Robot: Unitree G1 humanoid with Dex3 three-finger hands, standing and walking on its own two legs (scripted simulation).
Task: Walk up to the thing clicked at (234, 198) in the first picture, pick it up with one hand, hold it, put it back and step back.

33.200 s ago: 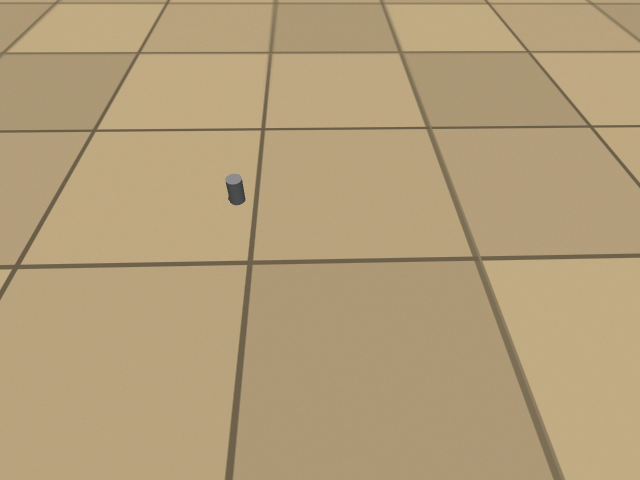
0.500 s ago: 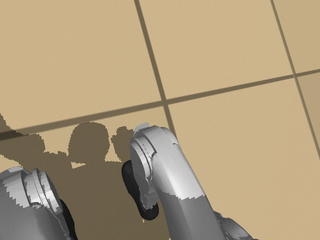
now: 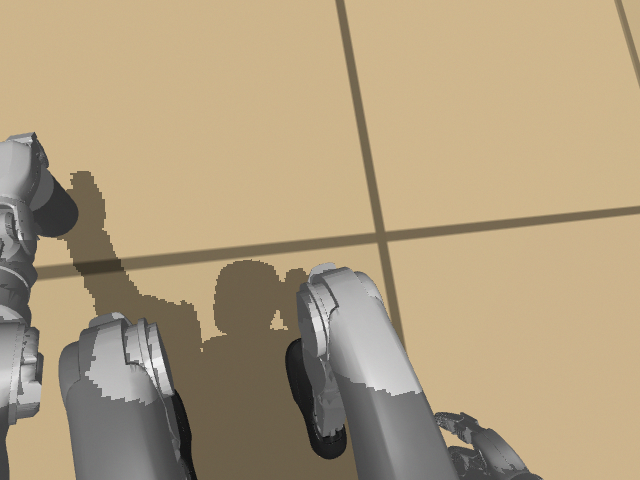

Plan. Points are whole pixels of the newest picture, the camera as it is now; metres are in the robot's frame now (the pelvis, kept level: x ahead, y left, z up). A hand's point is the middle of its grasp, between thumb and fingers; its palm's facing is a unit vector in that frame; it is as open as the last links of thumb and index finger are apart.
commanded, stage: settle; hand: left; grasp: from above
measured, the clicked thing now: (37, 201) +0.49 +0.26 -0.24
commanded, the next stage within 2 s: lift in 0.22 s
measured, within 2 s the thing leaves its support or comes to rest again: neither
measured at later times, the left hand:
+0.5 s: hand out of the picture +0.45 +0.27 -0.12, palm faces -0.44 -0.08 -0.89, open 10.0 cm
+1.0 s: hand out of the picture +0.40 +0.27 +0.02, palm faces -0.44 -0.12 -0.89, open 9.9 cm
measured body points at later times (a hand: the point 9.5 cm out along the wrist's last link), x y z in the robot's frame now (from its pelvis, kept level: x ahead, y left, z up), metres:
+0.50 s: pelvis -0.01 +0.00 +0.03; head +0.22 +0.06 +0.41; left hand +0.47 +0.27 -0.07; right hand +0.04 -0.27 -0.08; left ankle +0.07 +0.13 -0.31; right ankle +0.10 -0.12 -0.31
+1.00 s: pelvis +0.00 +0.00 +0.14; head +0.19 +0.05 +0.55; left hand +0.41 +0.28 +0.07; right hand +0.11 -0.27 +0.03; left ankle +0.07 +0.13 -0.31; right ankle +0.09 -0.12 -0.31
